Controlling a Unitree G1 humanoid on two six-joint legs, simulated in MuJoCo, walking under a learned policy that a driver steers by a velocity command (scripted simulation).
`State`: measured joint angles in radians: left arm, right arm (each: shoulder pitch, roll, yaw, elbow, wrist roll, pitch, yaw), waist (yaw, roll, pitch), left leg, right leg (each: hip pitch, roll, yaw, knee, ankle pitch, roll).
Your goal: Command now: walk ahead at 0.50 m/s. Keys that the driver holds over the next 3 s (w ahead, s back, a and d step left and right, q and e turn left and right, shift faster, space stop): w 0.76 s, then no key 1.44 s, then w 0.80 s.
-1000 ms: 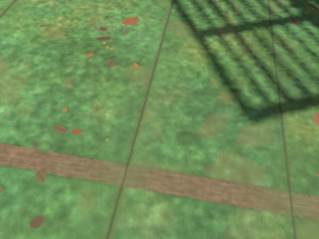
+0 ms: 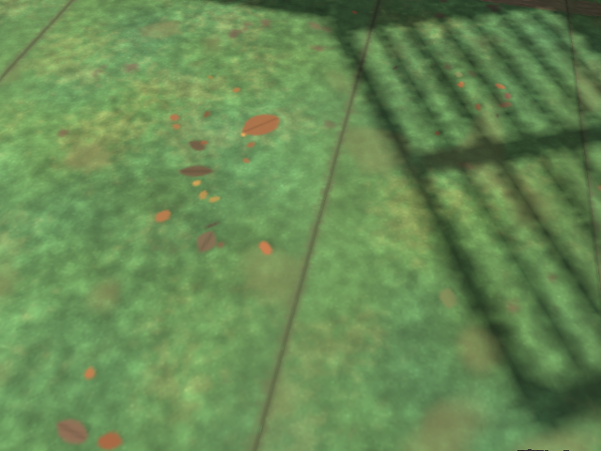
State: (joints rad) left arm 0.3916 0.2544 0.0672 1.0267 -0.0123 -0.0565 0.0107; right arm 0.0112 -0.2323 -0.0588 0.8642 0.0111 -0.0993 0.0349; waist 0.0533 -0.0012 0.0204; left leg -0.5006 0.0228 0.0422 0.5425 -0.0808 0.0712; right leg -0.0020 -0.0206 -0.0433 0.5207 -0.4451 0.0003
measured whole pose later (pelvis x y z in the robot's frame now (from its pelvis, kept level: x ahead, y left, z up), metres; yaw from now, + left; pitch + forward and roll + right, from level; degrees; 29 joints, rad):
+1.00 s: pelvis +0.54 -0.02 +0.01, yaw +0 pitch +1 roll -3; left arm 0.32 0.23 0.05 1.02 -0.01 -0.06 0.01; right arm 0.03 -0.23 -0.05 0.90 0.00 -0.07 0.01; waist 0.06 0.04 0.02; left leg -0.53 0.05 -0.01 0.50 0.06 0.04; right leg -0.02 0.05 -0.06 0.32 -0.32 -0.02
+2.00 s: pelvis +0.66 -0.03 +0.02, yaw +0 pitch -1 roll +0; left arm 0.23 0.20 0.03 1.09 0.00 -0.01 0.04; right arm 0.13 -0.22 -0.04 1.10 0.00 0.01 -0.04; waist 0.00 0.00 0.04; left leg -0.26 0.02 0.03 0.50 -0.22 0.00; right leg -0.14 -0.02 -0.03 0.49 -0.33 0.01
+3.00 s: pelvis +0.97 -0.05 -0.01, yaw +0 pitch +2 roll +0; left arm 0.00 0.23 0.06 0.89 -0.02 -0.10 -0.04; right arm 0.42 -0.23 -0.04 1.09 0.02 -0.08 -0.01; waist -0.04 0.01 0.05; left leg -0.11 0.02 -0.04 1.01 -0.48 0.02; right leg -0.51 0.02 -0.08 0.61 -0.14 -0.08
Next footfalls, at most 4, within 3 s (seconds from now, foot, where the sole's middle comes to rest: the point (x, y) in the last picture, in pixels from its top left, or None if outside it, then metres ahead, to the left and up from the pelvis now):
0.54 right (383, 449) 0.47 -0.13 -0.76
1.02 left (285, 336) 0.72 0.09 -0.76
1.32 right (389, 369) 0.66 -0.15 -0.76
2.94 right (377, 215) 1.12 -0.14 -0.76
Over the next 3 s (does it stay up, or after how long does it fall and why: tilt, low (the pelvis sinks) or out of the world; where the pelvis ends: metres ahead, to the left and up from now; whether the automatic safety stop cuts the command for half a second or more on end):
stays up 0.97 -0.05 -0.01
